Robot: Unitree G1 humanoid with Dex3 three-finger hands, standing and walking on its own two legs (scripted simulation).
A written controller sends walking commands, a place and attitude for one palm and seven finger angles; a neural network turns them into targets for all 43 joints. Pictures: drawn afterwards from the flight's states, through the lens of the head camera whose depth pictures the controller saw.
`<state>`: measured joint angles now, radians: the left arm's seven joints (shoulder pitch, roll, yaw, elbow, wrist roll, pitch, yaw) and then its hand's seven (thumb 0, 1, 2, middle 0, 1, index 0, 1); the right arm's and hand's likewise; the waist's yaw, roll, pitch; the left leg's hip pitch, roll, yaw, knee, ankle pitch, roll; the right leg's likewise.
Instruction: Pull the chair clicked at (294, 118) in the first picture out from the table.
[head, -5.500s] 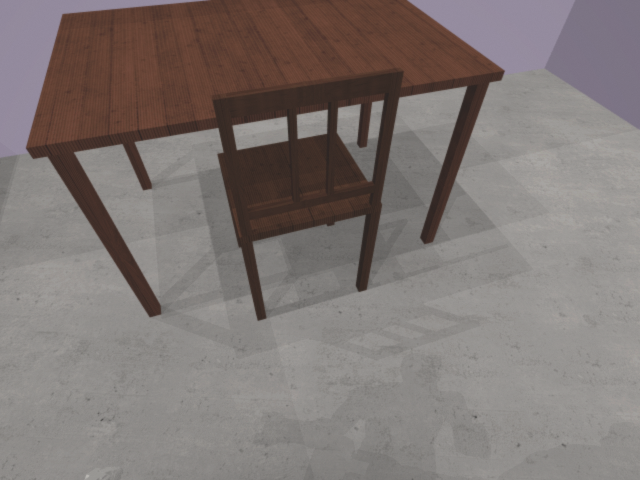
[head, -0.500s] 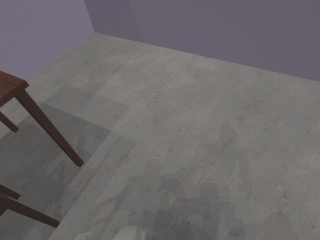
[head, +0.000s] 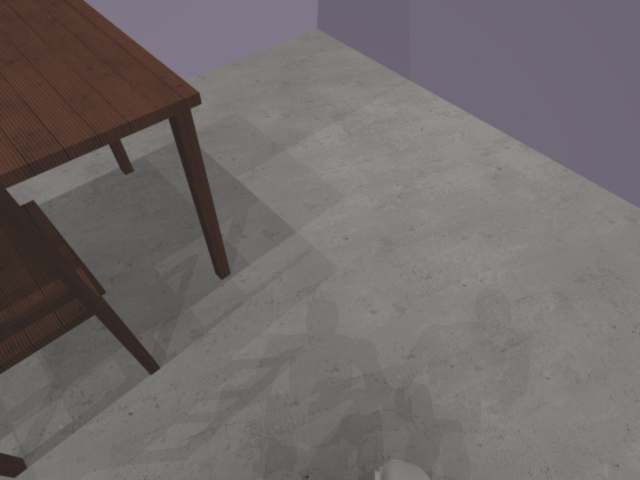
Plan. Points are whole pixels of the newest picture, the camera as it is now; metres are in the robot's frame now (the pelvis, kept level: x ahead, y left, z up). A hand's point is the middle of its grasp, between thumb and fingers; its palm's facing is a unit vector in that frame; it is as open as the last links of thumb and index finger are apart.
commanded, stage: turn to face it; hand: left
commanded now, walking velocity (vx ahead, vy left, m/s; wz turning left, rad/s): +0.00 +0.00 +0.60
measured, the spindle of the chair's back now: out of the picture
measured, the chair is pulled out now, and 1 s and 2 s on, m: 0.00 0.00 0.00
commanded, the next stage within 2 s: take the last steps up to it in 1.20 s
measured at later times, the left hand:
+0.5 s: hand out of the picture +0.03 +0.17 -0.15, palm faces +0.30 -0.91 -0.28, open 7.4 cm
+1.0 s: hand out of the picture -0.04 +0.25 -0.16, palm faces +0.57 -0.77 -0.27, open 7.4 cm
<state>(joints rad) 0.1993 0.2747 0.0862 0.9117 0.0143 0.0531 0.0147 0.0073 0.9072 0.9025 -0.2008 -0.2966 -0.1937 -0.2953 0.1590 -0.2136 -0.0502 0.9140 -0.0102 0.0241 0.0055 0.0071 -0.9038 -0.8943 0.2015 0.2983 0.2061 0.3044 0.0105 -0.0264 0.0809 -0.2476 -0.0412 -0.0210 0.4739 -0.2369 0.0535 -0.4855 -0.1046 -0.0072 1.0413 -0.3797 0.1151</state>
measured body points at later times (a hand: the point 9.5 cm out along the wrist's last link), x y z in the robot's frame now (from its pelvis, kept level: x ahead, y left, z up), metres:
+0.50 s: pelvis +0.01 -0.04 +0.00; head +0.05 -0.06 +0.45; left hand +0.02 +0.22 -0.12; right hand +0.15 -0.28 -0.15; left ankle -0.05 +0.11 -0.67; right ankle +0.02 -0.15 -0.74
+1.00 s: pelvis +0.01 +0.02 +0.00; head +0.04 +0.04 +0.45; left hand -0.06 +0.29 -0.14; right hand +0.22 -0.15 -0.14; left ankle -0.05 +0.09 -0.74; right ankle +0.10 -0.11 -0.69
